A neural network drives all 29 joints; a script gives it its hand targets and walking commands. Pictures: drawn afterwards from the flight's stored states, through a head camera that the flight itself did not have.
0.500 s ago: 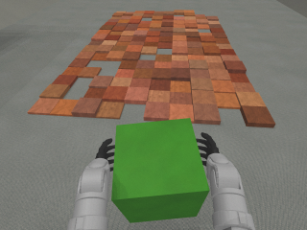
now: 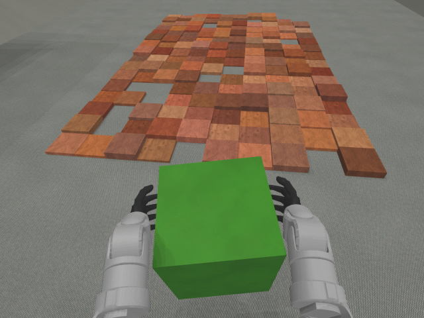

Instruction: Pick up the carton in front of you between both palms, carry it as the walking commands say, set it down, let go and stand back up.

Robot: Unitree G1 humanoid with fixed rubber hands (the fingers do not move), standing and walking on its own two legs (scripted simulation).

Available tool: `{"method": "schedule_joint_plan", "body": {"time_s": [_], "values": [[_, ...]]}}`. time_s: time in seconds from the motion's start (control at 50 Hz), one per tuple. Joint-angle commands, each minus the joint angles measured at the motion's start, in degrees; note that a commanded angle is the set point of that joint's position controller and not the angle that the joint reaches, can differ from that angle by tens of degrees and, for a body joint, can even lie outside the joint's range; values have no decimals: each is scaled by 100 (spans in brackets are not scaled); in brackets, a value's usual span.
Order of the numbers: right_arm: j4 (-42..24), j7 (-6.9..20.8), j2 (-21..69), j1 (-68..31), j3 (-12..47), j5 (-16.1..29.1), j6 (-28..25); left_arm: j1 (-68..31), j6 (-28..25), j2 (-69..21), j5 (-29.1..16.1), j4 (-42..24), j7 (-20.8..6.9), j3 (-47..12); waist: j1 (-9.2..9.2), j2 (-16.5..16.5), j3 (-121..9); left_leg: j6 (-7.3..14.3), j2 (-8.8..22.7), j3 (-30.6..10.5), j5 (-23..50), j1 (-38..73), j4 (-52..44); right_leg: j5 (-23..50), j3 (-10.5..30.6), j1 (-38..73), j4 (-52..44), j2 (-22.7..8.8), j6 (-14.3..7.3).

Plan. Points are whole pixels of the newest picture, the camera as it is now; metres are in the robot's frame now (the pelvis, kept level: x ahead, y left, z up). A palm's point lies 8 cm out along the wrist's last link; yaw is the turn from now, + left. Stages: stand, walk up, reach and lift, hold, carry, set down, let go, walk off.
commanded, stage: hold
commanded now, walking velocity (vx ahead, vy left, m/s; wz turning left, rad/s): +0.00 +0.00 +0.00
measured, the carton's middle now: (217, 232) +0.29 -0.01 -0.02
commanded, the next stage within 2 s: carry in 0.38 s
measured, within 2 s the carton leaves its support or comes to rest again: neither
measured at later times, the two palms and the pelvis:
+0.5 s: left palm (136, 219) +0.29 +0.16 +0.05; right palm (286, 209) +0.30 -0.15 +0.05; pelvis +0.01 +0.01 +0.00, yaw +0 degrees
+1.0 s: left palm (154, 158) +0.44 +0.14 +0.07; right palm (282, 160) +0.42 -0.16 +0.07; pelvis +0.20 +0.00 -0.01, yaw -1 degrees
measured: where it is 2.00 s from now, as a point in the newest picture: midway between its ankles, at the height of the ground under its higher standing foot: (209, 224)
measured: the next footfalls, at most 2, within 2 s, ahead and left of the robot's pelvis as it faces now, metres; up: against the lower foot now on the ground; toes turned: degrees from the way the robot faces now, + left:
left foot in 0.82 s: +0.14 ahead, +0.11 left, +0.00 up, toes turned +8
right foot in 1.02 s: +0.26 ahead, -0.10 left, +0.00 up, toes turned -8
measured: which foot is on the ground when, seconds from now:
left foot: down 0.00-0.64, up 0.66-0.80, down 0.82-1.00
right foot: down 0.00-0.84, up 0.86-1.00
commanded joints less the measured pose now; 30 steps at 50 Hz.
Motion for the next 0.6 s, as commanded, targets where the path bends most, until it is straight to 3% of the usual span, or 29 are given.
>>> {"method": "schedule_joint_plan", "body": {"time_s": [0.0,0.02,0.04,0.06,0.08,0.1,0.12,0.14,0.2,0.22,0.24,0.26,0.28,0.3,0.32,0.34,0.36,0.38,0.4,0.42,0.44,0.48,0.5,0.52,0.54,0.56,0.58], "values": [[-130,1341,5383,-2466,3405,1616,21,-2876,-274,-5322,-1605,-446,-1339,-3261,-13,-117,-1304,80,-420,436,627,-78,-374,972,-195,644,-384,247,140],[-220,1330,5194,-2435,3334,1580,4,-2931,-266,-5393,-1715,-539,-1314,-3453,-202,-135,-1320,38,-369,414,931,-32,-370,1232,-256,696,-339,288,74],[-100,1335,5413,-2369,3434,1621,11,-2889,-282,-5273,-1631,-786,-1294,-3545,106,-143,-1439,47,-432,463,950,58,-335,1172,-233,780,-432,238,129],[-327,1341,5353,-2542,3434,1629,-11,-2933,-309,-5188,-1573,-721,-1279,-3301,-24,-364,-1244,94,-415,444,909,198,-266,1110,-224,339,-377,242,152],[-117,1334,5171,-2452,3301,1616,14,-2929,-254,-5257,-1603,-557,-1263,-3330,-58,-164,-1340,70,-382,393,1106,112,-280,1187,-216,525,-390,225,82],[-196,1336,5272,-2357,3448,1731,16,-2634,-281,-5190,-1636,-690,-1246,-3482,117,-203,-1450,68,-347,413,1067,121,-299,1208,-278,706,-333,237,126],[-399,1326,5243,-2454,3458,1623,3,-2527,-266,-5270,-1535,-569,-1259,-3333,63,-321,-1344,59,-402,483,1016,32,-354,1190,-281,532,-411,268,153],[-353,1311,5189,-2357,3483,1644,50,-2491,-268,-5141,-1485,-669,-1251,-3324,91,-151,-1209,99,-371,404,1016,107,-330,1142,-241,382,-418,220,119],[-425,1325,5199,-2089,3532,1658,16,-2759,-276,-5203,-1720,-1028,-1248,-3580,-96,-239,-1560,69,-391,346,1166,394,-293,1282,-273,409,-389,255,94],[-451,1324,5154,-2336,3604,1757,4,-2632,-271,-5281,-1728,-898,-1228,-3617,-95,-166,-1428,23,-373,354,1209,145,-339,1284,-247,547,-314,318,87],[-503,1342,5199,-2261,3710,1712,15,-2498,-280,-5284,-1610,-874,-1217,-3420,103,-47,-1467,33,-388,381,955,78,-381,1147,-221,523,-332,253,100],[-490,1339,5191,-2347,3557,1675,10,-2653,-274,-5273,-1654,-956,-1221,-3505,-20,-153,-1198,26,-382,386,891,-49,-369,1019,-270,464,-346,296,63],[-486,1354,5123,-2356,3504,1736,-25,-2725,-218,-5235,-1617,-861,-1222,-3539,-36,51,-1181,10,-405,412,663,37,-378,784,-235,315,-378,273,68],[-313,1374,5135,-2215,3525,1736,41,-2488,-217,-5301,-1599,-889,-1190,-3558,44,18,-1337,6,-360,350,750,195,-422,662,-247,253,-397,275,76],[-186,1338,5212,-2280,3437,1591,34,-2947,-251,-5257,-1673,-742,-1237,-3418,-154,-124,-1161,23,-403,398,631,82,-265,632,-222,162,-402,235,39],[-244,1349,5081,-2298,3513,1663,63,-2497,-232,-5270,-1622,-785,-1231,-3460,147,-276,-1262,56,-354,331,718,186,-462,603,-367,195,-415,314,109],[-235,1321,5130,-2514,3411,1586,52,-3130,-235,-5018,-1588,-1023,-1195,-3482,33,-266,-1317,192,651,175,-177,-560,42,-338,-216,-459,58,-630,-19],[-391,1263,5126,-2565,3514,1704,62,-2921,-166,-5115,-1704,-859,-1191,-3502,27,-251,-1084,283,549,-112,-1862,-931,-230,-1874,-167,-747,-18,-495,-38],[-532,1234,5118,-2623,3627,1849,95,-2954,-143,-5193,-1808,-1076,-1138,-3724,40,-14,-949,318,504,-115,-2876,-1256,-218,-2819,-185,-993,45,-390,-59],[-751,1181,5257,-2804,3819,1982,122,-3005,-123,-5332,-1922,-1297,-1125,-3895,34,-6,-954,364,622,-321,-2975,-1344,-294,-2541,-271,-1311,373,-297,7],[-900,1148,5260,-2547,3911,2037,204,-3152,-41,-5293,-2073,-1740,-1073,-4119,2,328,-1047,449,847,-581,-3153,-1331,-525,-2312,-408,-1481,513,-287,59],[-1495,1032,5254,-2507,4221,2283,403,-3240,143,-5439,-2470,-2359,-995,-4643,86,603,-1440,384,773,-375,-2830,-1314,-452,-1575,-801,-1199,817,-149,39],[-1979,958,5241,-2568,4531,2430,498,-2894,271,-5412,-2509,-2420,-938,-4704,61,353,-1737,460,894,-463,-2498,-1055,-428,-1351,-787,-1124,692,-256,-40],[-2026,891,5223,-2418,4570,2515,646,-2851,389,-5345,-2644,-2602,-883,-4970,76,716,-1757,492,828,-255,-2038,-757,-263,-993,-953,-1146,683,-255,-25],[-2222,845,5115,-2079,4646,2530,798,-2478,523,-5251,-2672,-2738,-835,-4992,57,621,-1975,548,935,-290,-1933,-466,-187,-1051,-904,-1296,331,-285,-52],[-2276,786,4955,-2009,4669,2496,937,-2547,646,-5238,-2667,-2892,-788,-5062,76,405,-2007,554,802,-108,-2081,-720,16,-1324,-951,-875,252,-342,-117],[-2598,714,4838,-1786,4696,2396,1063,-2579,779,-5030,-2704,-3152,-729,-5032,62,-366,-1796,362,496,352,-2247,-1608,759,-2223,0,-689,-404,-828,-302]]}}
